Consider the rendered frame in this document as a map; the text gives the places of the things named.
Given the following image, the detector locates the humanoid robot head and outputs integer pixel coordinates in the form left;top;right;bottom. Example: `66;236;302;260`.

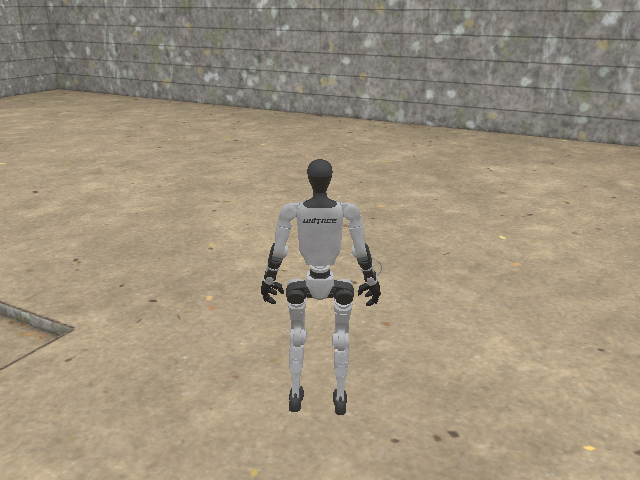
303;159;337;208

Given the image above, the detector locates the robot left shin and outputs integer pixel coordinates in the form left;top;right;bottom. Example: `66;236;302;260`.
289;329;304;398

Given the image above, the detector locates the robot left hand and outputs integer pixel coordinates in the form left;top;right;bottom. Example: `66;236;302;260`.
261;281;284;304

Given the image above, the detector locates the left robot upper arm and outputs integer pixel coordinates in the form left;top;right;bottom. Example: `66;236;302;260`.
272;203;299;258

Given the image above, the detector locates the right robot forearm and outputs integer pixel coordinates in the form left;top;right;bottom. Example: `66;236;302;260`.
357;243;378;286

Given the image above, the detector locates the robot right hand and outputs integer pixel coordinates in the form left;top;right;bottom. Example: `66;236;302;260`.
358;281;381;306

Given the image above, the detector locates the left robot forearm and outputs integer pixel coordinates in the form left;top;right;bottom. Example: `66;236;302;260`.
263;243;283;285

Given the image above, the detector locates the right robot upper arm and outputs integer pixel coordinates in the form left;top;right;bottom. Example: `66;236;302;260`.
341;202;367;258

